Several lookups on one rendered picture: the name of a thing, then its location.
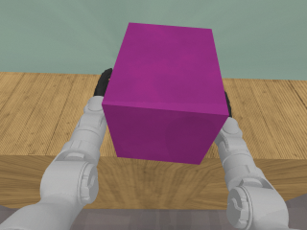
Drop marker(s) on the robot left upper arm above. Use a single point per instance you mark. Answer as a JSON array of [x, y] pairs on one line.
[[67, 186]]

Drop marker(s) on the carton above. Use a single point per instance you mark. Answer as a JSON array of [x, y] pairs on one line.
[[165, 98]]

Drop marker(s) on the right robot forearm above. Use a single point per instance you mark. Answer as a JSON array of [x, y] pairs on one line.
[[238, 164]]

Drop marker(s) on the robot right hand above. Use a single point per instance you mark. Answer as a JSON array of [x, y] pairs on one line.
[[228, 105]]

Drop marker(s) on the robot left hand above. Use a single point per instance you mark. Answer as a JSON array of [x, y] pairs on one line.
[[102, 84]]

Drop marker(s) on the left robot forearm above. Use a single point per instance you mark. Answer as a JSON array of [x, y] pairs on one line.
[[87, 137]]

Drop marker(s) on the robot right upper arm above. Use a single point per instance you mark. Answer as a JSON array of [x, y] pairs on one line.
[[255, 208]]

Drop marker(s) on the pedestal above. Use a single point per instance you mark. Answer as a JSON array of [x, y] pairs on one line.
[[39, 112]]

